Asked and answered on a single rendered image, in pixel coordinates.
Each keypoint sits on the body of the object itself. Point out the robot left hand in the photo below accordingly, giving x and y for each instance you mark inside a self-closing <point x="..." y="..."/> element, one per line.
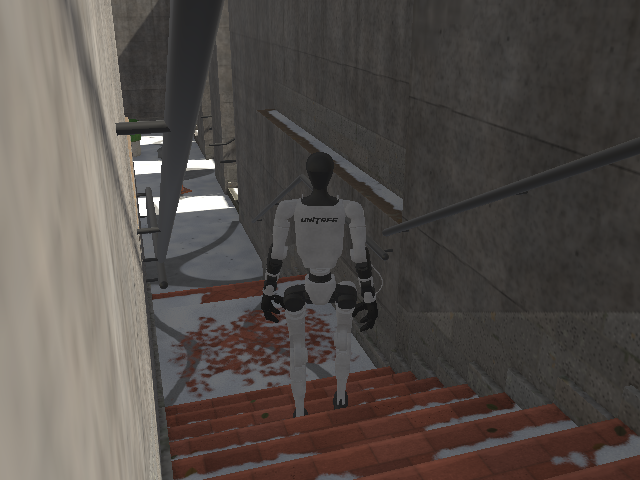
<point x="268" y="307"/>

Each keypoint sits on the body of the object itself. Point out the robot right hand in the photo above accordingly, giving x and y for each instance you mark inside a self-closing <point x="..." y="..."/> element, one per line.
<point x="371" y="315"/>

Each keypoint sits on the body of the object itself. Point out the robot left forearm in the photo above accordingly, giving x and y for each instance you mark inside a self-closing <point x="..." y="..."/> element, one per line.
<point x="272" y="274"/>

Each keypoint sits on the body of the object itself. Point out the robot right forearm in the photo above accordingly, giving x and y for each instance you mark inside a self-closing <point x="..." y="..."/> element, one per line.
<point x="365" y="279"/>

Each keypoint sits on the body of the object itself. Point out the robot right foot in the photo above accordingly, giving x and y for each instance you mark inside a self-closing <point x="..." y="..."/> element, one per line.
<point x="340" y="402"/>

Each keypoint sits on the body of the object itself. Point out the robot left upper arm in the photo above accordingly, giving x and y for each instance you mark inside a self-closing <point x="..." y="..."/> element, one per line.
<point x="285" y="210"/>

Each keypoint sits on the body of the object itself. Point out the robot right upper arm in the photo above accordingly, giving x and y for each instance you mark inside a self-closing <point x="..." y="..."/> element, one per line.
<point x="355" y="212"/>

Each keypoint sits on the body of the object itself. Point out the humanoid robot torso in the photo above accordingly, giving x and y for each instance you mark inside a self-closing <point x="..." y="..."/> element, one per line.
<point x="319" y="240"/>

